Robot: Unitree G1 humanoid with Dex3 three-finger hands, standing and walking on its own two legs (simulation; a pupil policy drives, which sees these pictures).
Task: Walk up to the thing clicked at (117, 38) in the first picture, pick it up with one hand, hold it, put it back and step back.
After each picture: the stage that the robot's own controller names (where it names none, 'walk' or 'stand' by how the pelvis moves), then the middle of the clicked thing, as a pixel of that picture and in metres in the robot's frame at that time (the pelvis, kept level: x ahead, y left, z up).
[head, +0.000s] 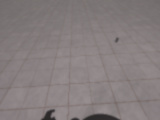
stand; (116, 40) +2.02 -0.61 -0.72
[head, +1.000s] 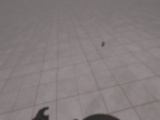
walk; (103, 44) +1.94 -0.12 -0.69
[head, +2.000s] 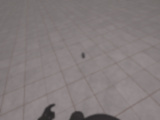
walk; (83, 55) +1.28 +0.27 -0.71
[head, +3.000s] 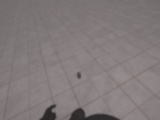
walk; (79, 75) +0.80 +0.28 -0.72
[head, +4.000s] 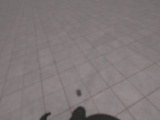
walk; (78, 92) +0.50 +0.25 -0.71
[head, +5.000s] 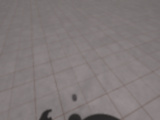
stand; (74, 97) +0.41 +0.21 -0.71
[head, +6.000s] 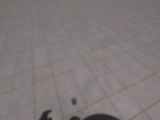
stand; (74, 101) +0.37 +0.21 -0.71
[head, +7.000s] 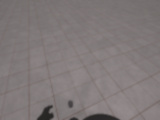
stand; (70, 104) +0.34 +0.23 -0.71
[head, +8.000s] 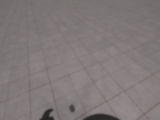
stand; (72, 108) +0.30 +0.24 -0.72
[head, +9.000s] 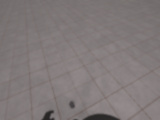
stand; (72, 105) +0.32 +0.26 -0.72
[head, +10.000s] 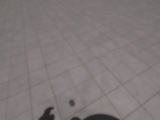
stand; (72, 103) +0.32 +0.26 -0.72
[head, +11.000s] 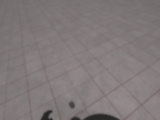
stand; (72, 105) +0.31 +0.26 -0.71
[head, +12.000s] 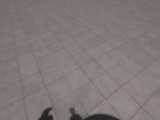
stand; (72, 111) +0.23 +0.21 -0.71
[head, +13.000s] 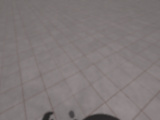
stand; (71, 114) +0.24 +0.23 -0.73
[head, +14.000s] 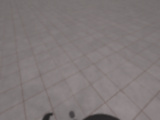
stand; (72, 114) +0.23 +0.22 -0.73
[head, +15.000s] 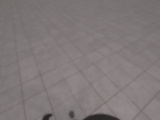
stand; (71, 114) +0.23 +0.22 -0.73
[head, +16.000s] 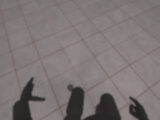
go down; (70, 88) +0.28 +0.22 -0.51
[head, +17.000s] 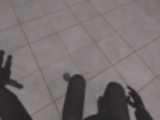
go down; (67, 77) +0.32 +0.24 -0.32
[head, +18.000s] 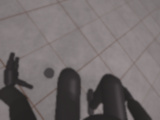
close in; (49, 73) +0.30 +0.27 -0.24
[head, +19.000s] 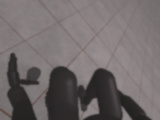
close; (33, 75) +0.30 +0.27 -0.20
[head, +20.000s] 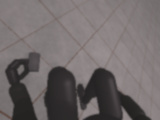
close; (33, 62) +0.38 +0.28 -0.23
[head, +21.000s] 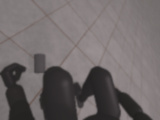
lift; (39, 63) +0.38 +0.21 -0.23
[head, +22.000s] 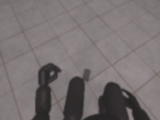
lift; (86, 75) +0.40 +0.07 -0.39
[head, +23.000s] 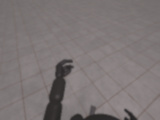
go down; (92, 111) +0.31 -0.05 -0.70
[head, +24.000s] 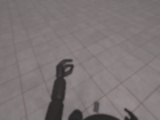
hold; (96, 106) +0.30 -0.10 -0.70
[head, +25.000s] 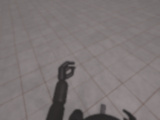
stand; (102, 109) +0.29 -0.18 -0.69
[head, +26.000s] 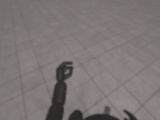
hold; (107, 112) +0.28 -0.24 -0.69
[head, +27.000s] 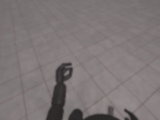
hold; (110, 112) +0.28 -0.27 -0.69
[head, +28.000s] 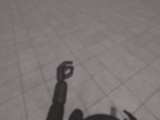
hold; (113, 113) +0.26 -0.31 -0.69
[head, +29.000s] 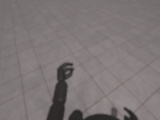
hold; (114, 113) +0.27 -0.32 -0.70
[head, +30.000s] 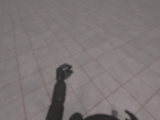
hold; (114, 116) +0.26 -0.31 -0.70
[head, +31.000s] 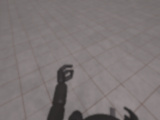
hold; (112, 113) +0.26 -0.30 -0.70
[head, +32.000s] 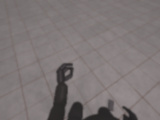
stand; (110, 105) +0.29 -0.28 -0.66
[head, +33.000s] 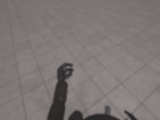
stand; (107, 111) +0.27 -0.24 -0.70
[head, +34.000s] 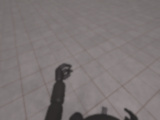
hold; (104, 112) +0.28 -0.19 -0.70
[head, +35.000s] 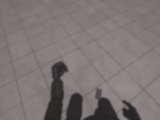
crouch; (98, 94) +0.33 -0.12 -0.58
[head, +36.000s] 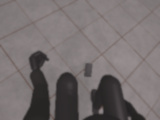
lower; (88, 70) +0.40 -0.02 -0.29
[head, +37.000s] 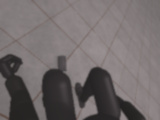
lower; (62, 63) +0.42 +0.07 -0.24
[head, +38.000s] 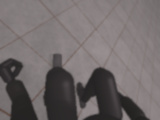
lower; (57, 62) +0.41 +0.13 -0.24
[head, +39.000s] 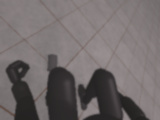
lower; (52, 63) +0.40 +0.18 -0.24
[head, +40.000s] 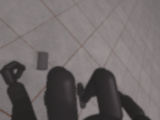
lower; (42, 61) +0.39 +0.23 -0.24
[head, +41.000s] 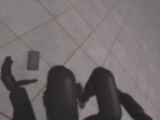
withdraw; (33, 60) +0.39 +0.28 -0.23
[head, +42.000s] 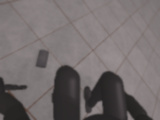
rise; (42, 58) +0.38 +0.31 -0.23
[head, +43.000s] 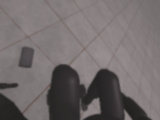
rise; (26, 57) +0.38 +0.35 -0.22
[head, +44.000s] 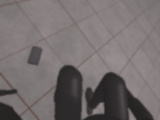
lift; (35, 55) +0.37 +0.38 -0.23
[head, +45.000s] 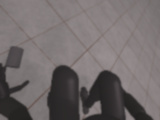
stand; (15, 57) +0.36 +0.42 -0.22
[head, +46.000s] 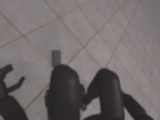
lift; (56, 59) +0.42 +0.16 -0.22
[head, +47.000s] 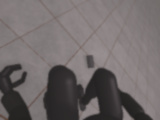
lift; (90, 61) +0.49 -0.17 -0.22
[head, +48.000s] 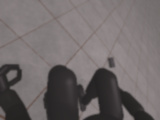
lift; (111, 62) +0.57 -0.50 -0.22
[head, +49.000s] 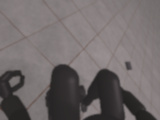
lift; (128, 65) +0.64 -0.83 -0.22
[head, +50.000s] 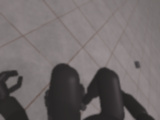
lift; (137, 64) +0.70 -1.16 -0.22
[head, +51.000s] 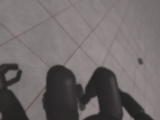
lift; (140, 61) +0.79 -1.47 -0.22
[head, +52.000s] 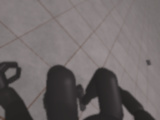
lift; (148, 62) +0.86 -1.79 -0.22
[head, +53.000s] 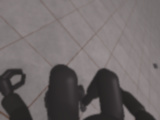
lift; (155, 66) +0.94 -2.11 -0.22
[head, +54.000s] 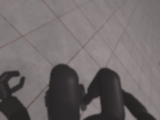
lift; out of the picture +0.99 -2.44 -0.22
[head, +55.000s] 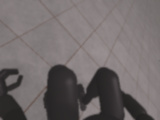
lift; out of the picture +1.09 -2.75 -0.21
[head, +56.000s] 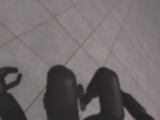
lift; out of the picture +1.16 -3.06 -0.21
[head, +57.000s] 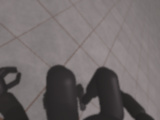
lift; out of the picture +1.24 -3.38 -0.21
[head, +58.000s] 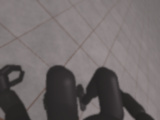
lift; out of the picture +1.32 -3.69 -0.21
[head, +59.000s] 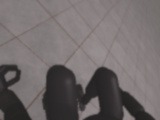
lift; out of the picture +1.39 -4.01 -0.21
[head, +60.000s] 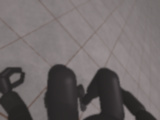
lift; out of the picture +1.44 -4.33 -0.21
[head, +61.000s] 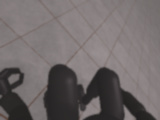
lift; out of the picture +1.51 -4.65 -0.21
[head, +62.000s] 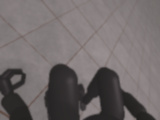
lift; out of the picture +1.56 -4.97 -0.22
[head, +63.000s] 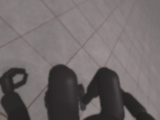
lift; out of the picture +1.66 -5.28 -0.22
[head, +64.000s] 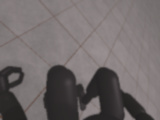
lift; out of the picture +1.78 -5.57 -0.22
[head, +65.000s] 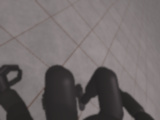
lift; out of the picture +1.87 -5.88 -0.22
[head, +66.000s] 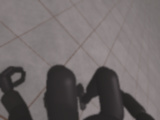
lift; out of the picture +1.88 -6.21 -0.21
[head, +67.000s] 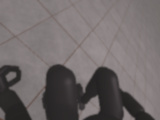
lift; out of the picture +2.00 -6.50 -0.21
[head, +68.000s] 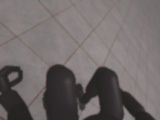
lift; out of the picture +2.06 -6.82 -0.22
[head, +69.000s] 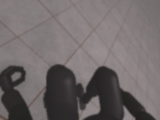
lift; out of the picture +2.10 -7.14 -0.22
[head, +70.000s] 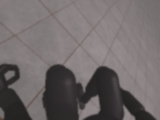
lift; out of the picture +2.20 -7.43 -0.22
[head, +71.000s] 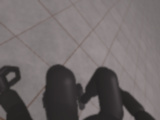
lift; out of the picture +2.31 -7.73 -0.22
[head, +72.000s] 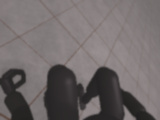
lift; out of the picture +2.31 -8.05 -0.22
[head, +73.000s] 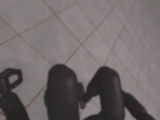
lift; out of the picture +2.38 -8.36 -0.22
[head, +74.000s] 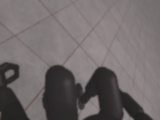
lift; out of the picture +2.62 -8.62 -0.22
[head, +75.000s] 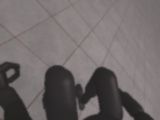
lift; out of the picture +2.71 -8.92 -0.22
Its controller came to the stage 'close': yes
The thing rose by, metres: 0.01
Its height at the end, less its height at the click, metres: -0.02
